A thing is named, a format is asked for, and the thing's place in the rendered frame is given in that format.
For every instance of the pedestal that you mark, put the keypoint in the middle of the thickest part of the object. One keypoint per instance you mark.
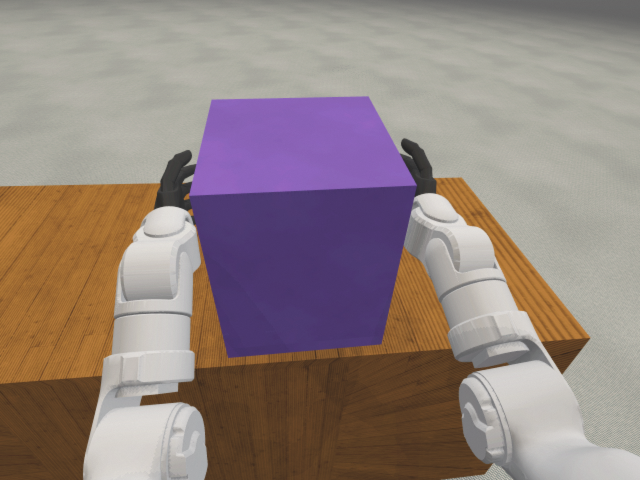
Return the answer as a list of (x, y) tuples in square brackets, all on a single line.
[(377, 412)]

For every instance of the robot left hand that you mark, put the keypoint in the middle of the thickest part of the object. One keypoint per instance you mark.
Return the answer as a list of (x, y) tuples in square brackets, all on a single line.
[(172, 191)]

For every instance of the carton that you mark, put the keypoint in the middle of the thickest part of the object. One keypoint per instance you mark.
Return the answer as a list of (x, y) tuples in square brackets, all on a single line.
[(302, 207)]

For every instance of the robot right hand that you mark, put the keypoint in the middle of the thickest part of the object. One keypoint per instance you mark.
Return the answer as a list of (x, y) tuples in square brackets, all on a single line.
[(419, 167)]

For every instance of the right robot forearm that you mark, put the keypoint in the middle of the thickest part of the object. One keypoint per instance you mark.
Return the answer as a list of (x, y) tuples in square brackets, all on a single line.
[(486, 327)]

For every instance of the left robot forearm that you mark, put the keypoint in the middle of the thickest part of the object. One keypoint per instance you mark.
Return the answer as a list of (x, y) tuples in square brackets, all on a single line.
[(153, 305)]

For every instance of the left robot upper arm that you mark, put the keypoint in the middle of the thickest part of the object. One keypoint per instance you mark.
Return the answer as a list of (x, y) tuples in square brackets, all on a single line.
[(150, 442)]

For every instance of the right robot upper arm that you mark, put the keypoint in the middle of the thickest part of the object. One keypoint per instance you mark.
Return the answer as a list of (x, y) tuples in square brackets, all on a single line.
[(523, 418)]

